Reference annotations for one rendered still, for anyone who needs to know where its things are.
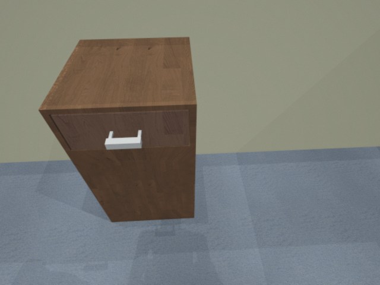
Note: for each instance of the drawer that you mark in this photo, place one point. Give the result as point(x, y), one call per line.
point(90, 130)

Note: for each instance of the handle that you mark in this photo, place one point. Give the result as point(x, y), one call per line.
point(123, 143)

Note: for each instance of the cabinet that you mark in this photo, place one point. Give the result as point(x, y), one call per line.
point(131, 75)

